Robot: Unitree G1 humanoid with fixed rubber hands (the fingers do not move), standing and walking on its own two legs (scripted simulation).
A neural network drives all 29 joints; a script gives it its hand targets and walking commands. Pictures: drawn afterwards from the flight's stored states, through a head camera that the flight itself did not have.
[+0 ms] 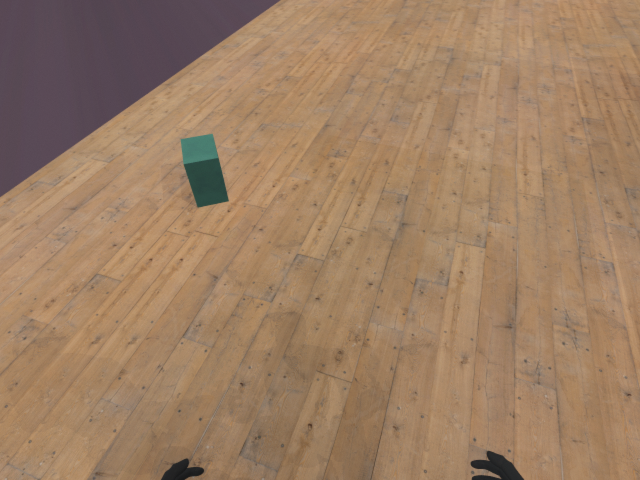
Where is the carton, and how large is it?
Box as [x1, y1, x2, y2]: [181, 134, 228, 207]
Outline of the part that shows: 212,134 181,139 183,163 198,207 228,200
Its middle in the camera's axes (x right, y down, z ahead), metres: -0.56 -0.34 +1.86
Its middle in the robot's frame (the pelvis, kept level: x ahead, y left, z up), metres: +1.60 +0.56 -0.63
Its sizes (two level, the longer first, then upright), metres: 0.214 0.151 0.253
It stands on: the floor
